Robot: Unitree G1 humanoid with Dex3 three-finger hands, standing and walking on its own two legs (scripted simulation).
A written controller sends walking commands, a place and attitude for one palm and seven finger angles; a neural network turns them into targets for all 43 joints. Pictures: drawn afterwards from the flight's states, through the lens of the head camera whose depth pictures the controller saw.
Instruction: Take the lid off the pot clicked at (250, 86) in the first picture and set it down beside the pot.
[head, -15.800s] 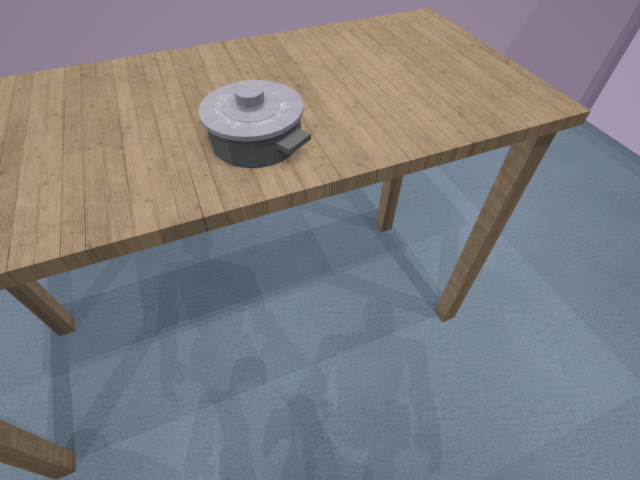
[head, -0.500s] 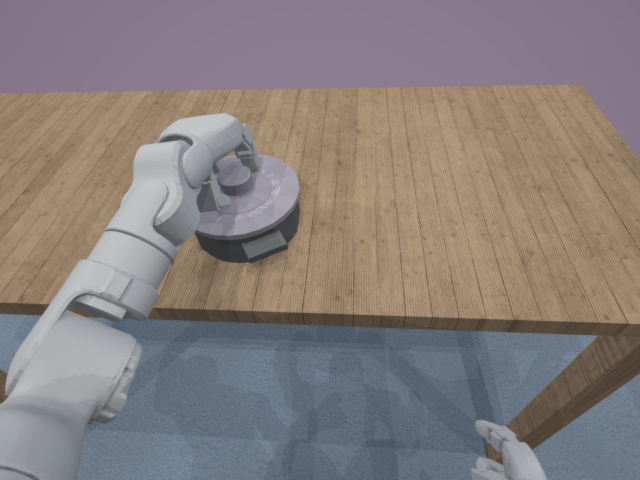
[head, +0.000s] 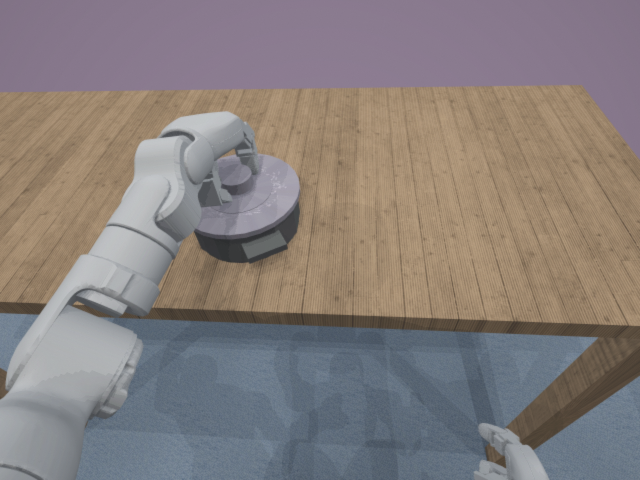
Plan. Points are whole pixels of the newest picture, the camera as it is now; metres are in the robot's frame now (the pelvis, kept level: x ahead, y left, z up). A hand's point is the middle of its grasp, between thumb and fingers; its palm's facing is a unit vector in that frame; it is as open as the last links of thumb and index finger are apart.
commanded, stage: close the fingers and squeeze the knob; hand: left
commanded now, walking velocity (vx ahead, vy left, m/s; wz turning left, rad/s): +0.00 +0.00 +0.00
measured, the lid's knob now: (235, 179) +0.46 +0.12 +0.15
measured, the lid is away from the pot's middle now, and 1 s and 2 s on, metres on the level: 0.00 0.00 0.01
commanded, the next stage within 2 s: lift the lid straight up in 0.56 s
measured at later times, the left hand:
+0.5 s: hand (217, 181) +0.43 +0.14 +0.17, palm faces -0.29 -0.08 -0.95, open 8.1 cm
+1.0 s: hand (222, 180) +0.43 +0.13 +0.17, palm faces -0.32 -0.06 -0.94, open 8.0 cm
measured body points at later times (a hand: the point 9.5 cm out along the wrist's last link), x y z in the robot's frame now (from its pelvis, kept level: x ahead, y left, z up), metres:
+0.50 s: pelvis +0.00 +0.00 +0.00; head +0.01 -0.03 +0.45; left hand +0.44 +0.14 +0.22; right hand +0.15 -0.24 -0.12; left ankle +0.00 +0.10 -0.74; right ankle -0.01 -0.13 -0.74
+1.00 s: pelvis +0.00 +0.00 +0.00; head +0.01 -0.03 +0.45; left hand +0.44 +0.13 +0.23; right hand +0.16 -0.24 -0.12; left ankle +0.00 +0.10 -0.74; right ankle -0.01 -0.13 -0.74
